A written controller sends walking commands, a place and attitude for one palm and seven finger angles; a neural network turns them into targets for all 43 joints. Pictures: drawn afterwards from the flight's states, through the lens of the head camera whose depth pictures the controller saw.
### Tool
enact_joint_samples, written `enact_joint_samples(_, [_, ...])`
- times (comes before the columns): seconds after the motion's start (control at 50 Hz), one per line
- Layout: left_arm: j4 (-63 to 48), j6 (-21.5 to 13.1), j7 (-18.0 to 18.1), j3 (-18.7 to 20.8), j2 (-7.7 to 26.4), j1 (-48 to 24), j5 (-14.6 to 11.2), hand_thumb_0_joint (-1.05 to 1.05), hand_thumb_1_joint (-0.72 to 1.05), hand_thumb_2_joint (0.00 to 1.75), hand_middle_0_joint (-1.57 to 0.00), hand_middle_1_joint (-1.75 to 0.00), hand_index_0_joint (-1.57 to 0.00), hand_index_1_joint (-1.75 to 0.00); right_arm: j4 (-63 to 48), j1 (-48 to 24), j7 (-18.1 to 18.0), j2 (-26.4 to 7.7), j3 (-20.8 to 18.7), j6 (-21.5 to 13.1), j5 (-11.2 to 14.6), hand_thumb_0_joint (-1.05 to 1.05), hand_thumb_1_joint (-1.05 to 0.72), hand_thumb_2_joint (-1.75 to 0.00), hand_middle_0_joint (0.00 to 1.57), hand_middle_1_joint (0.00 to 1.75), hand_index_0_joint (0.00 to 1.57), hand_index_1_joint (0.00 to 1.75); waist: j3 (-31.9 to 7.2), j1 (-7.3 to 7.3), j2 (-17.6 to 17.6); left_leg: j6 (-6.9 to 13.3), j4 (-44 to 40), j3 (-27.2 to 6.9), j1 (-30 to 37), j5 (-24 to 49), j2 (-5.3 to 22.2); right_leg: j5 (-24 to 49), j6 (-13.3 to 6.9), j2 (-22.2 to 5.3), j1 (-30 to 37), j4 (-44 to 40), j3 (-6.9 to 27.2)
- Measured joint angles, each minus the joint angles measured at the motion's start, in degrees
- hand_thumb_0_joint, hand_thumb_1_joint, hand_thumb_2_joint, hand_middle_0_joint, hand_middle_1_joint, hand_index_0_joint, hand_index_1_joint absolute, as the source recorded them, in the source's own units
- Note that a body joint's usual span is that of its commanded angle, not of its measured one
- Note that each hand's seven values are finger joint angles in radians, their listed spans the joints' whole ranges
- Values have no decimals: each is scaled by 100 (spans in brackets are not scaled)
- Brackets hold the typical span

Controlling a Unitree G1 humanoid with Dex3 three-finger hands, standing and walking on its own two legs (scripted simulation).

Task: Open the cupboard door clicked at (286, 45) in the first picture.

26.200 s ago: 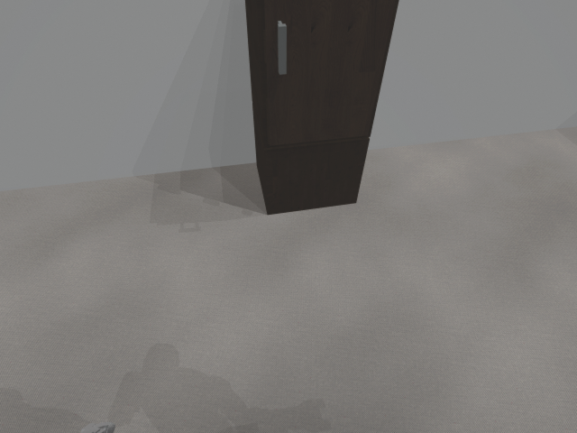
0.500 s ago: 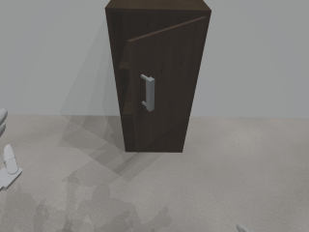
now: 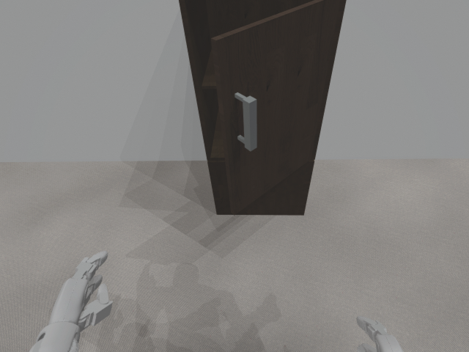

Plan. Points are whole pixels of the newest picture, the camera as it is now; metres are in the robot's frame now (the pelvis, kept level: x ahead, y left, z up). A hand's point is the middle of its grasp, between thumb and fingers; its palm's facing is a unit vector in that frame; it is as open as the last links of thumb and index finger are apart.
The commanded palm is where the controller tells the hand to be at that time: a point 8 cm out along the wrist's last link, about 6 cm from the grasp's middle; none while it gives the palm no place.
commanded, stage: let the arm hang, fingers relaxed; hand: left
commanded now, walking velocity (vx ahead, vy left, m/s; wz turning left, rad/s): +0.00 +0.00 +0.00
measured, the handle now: (244, 121) +0.64 +0.01 +0.05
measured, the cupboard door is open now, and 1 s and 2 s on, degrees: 43 43 43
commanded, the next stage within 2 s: look to check the result in 0.96 s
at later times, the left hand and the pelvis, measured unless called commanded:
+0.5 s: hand out of the picture -0.09 +0.20 -0.15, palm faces +0.06 -0.97 -0.24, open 7.3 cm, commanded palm none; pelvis -0.02 +0.01 +0.02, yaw +1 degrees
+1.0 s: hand out of the picture -0.02 +0.17 -0.16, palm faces +0.06 -0.98 -0.17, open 7.3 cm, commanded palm none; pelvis -0.02 +0.01 +0.01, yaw +0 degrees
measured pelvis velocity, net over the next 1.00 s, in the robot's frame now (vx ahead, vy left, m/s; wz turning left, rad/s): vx -0.02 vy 0.01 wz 0.01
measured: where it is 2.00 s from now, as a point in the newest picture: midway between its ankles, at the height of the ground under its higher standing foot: outside the picture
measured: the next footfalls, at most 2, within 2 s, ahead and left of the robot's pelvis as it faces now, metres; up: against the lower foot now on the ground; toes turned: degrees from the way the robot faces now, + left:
none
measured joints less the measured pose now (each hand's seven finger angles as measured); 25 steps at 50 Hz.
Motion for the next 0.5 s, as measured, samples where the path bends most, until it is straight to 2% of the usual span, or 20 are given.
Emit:
enact_joint_samples(0.04, [1229,251,-53,-305,-275,-172,16,1,90,90,-20,-29,-20,-30,195,37,4,12,-2,184,-44,1,-90,-89,20,30,20,30,102,-85,-123,11,39,-14,38,3,-51,-46,0,-52,28,93,-17])
enact_joint_samples(0.1, [2607,425,-68,-627,-654,-160,-18,1,91,90,-20,-29,-20,-30,505,186,-14,131,19,344,-83,1,-91,-89,20,30,20,30,329,-176,-432,7,-62,-3,203,54,-81,-19,21,-83,163,51,-10])
enact_joint_samples(0.12, [2970,447,-74,-708,-774,-122,-37,1,91,90,-20,-29,-20,-30,623,258,-23,169,35,370,-85,1,-91,-89,20,30,20,30,400,-185,-513,13,-123,-10,253,88,-73,30,35,-70,223,-31,-18])
enact_joint_samples(0.14, [3226,410,39,-582,-834,-102,-105,0,94,90,-20,-29,-20,-30,745,354,-41,220,44,384,-81,1,-91,-89,20,30,20,30,458,-175,-574,14,-183,-49,275,130,-53,98,33,-40,285,-150,-57])
enact_joint_samples(0.2, [3802,312,57,-509,-703,-21,-116,-2,100,90,-21,-30,-21,-30,1145,627,-86,354,68,438,-73,1,-91,-89,19,30,20,30,579,-69,-659,0,-410,-145,346,289,-9,323,0,34,458,-547,-153])
enact_joint_samples(0.28, [4388,253,10,-539,-617,204,-122,-1,98,90,-21,-30,-21,-30,1535,875,-133,462,46,490,-43,1,-91,-89,19,30,20,30,640,8,-578,22,-670,-169,436,454,-9,552,12,55,604,-921,-182])
enact_joint_samples(0.5, [5087,172,56,-583,-757,559,-117,1,92,90,-20,-29,-20,-30,1878,1015,-156,710,13,425,-2,1,-91,-89,20,30,20,30,536,5,-273,110,-1070,-29,637,693,-124,698,91,-69,655,-1077,-65])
